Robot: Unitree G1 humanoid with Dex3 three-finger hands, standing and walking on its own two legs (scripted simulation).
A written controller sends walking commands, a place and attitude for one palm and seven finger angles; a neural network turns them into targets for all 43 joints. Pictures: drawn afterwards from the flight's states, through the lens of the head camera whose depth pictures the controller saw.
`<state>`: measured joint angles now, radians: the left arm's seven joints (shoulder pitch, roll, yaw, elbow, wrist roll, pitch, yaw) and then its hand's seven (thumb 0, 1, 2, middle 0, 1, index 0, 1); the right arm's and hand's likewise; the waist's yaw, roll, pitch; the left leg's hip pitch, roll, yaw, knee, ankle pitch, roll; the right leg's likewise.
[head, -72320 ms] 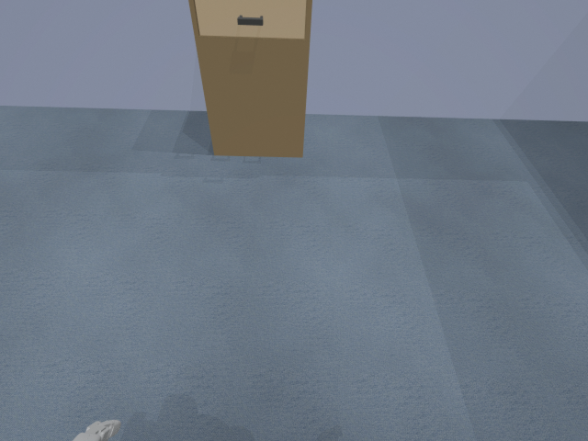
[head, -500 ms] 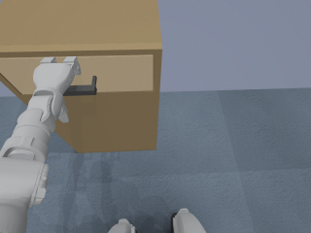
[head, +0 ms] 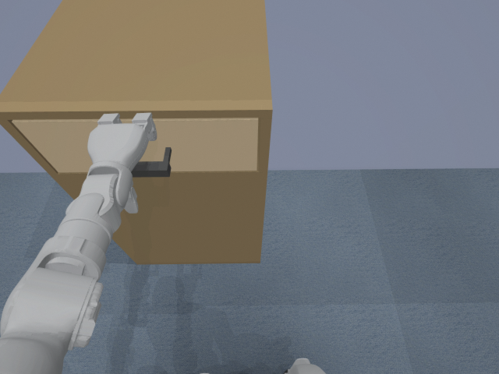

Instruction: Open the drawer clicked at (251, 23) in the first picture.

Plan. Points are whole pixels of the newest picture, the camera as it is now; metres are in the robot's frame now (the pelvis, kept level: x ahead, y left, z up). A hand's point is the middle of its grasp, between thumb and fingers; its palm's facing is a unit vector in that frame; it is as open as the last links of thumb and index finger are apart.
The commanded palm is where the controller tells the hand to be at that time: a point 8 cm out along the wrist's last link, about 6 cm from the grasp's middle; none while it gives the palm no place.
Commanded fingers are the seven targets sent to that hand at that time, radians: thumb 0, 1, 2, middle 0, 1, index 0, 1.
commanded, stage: lower the fingers behind the handle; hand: left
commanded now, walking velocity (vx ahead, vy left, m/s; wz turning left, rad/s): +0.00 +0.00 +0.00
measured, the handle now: (145, 160) +0.51 +0.20 -0.02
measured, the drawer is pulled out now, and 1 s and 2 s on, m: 0.00 0.00 0.00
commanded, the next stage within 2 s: lift the hand off the handle in 1.44 s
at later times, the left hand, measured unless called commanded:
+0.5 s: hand (146, 172) +0.47 +0.19 +0.00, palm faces +0.01 +0.01 -1.00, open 13.5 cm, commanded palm +0.45 +0.21 +0.04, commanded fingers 0.00 -0.50 0.30 -0.30 -1.20 -0.30 -1.20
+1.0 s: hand (141, 178) +0.46 +0.20 -0.01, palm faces +0.02 +0.03 -1.00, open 13.7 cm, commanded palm +0.44 +0.21 +0.01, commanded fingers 0.00 -0.50 0.30 -0.30 -1.20 -0.30 -1.20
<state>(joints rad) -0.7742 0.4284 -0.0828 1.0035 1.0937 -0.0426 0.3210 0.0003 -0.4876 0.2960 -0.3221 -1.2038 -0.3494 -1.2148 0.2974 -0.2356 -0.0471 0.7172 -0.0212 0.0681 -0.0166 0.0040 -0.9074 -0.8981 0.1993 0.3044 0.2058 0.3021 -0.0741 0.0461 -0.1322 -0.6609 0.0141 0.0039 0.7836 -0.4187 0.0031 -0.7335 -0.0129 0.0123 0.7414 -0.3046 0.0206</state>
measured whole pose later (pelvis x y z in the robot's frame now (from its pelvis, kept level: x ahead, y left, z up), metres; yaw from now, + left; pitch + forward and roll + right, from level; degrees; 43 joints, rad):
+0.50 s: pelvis -0.02 -0.01 -0.02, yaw +0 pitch +20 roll +0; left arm -0.80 0.44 -0.04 1.06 1.13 -0.04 0.43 0.00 -0.49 0.30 -0.34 -1.22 -0.35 -1.27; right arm 0.29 -0.26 -0.05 0.76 -0.03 0.07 -0.01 0.00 -0.91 -0.90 0.20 0.30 0.20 0.30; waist -0.11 0.04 -0.14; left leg -0.80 0.02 0.00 0.89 -0.44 -0.01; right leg -0.89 0.00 0.02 0.86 -0.33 0.00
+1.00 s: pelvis -0.05 -0.01 -0.05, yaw +0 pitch +24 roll +0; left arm -0.93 0.52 -0.04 1.12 1.13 -0.07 0.40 0.00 -0.49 0.30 -0.33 -1.27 -0.32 -1.26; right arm 0.33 -0.28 -0.03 0.74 -0.03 0.02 -0.04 0.00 -0.91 -0.90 0.20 0.30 0.20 0.30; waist -0.14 0.03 -0.15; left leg -1.03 0.01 0.00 1.06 -0.45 0.00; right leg -1.10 -0.01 0.02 1.01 -0.33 0.01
